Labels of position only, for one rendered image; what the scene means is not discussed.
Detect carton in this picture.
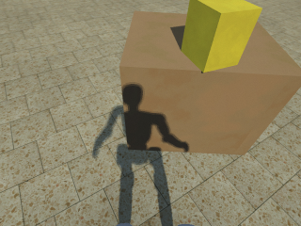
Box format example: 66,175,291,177
181,0,262,73

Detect pedestal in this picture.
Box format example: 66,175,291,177
119,10,301,155

